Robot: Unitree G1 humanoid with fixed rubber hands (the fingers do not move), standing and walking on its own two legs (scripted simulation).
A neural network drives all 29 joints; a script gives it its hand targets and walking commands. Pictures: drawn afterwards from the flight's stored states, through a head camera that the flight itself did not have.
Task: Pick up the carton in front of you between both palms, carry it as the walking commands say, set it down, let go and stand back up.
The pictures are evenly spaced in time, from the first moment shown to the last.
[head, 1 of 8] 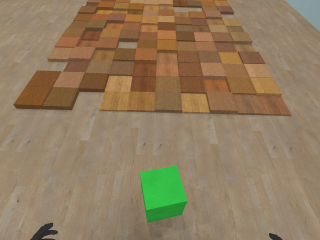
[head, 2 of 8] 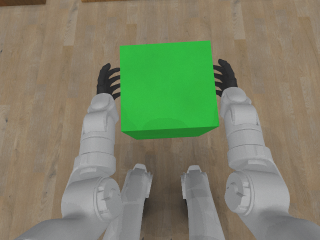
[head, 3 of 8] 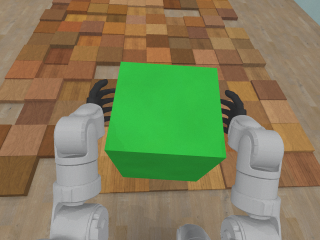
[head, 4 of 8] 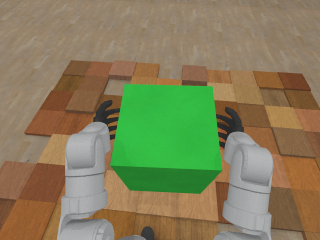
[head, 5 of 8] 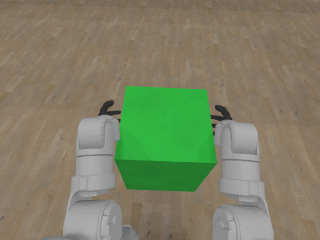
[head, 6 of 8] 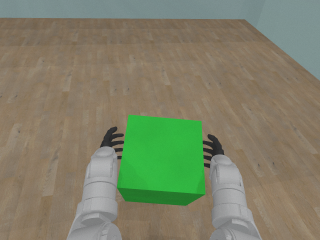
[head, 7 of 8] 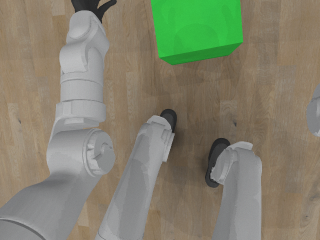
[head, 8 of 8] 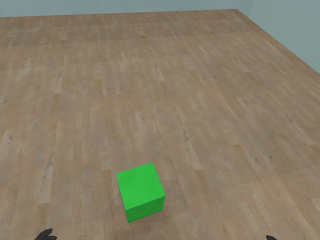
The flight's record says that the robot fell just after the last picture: no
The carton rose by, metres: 0.75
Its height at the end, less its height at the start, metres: +0.00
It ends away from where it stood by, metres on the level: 6.33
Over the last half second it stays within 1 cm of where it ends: yes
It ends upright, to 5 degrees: yes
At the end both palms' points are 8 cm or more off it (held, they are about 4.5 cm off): yes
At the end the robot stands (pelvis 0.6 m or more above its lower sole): yes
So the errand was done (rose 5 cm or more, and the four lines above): yes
